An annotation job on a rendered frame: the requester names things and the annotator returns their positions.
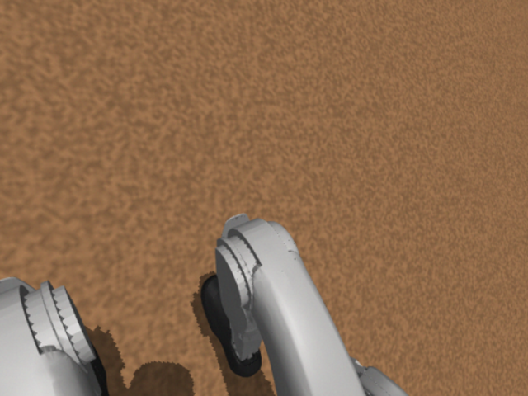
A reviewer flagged left robot foot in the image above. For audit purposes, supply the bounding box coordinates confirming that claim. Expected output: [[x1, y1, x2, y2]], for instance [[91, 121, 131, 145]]
[[90, 342, 110, 396]]

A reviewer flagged right robot hand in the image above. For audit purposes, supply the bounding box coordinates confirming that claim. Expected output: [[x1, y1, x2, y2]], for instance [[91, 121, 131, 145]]
[[351, 357, 409, 396]]

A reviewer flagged right robot foot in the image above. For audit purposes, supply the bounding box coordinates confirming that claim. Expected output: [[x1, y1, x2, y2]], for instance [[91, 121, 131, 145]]
[[200, 275, 262, 377]]

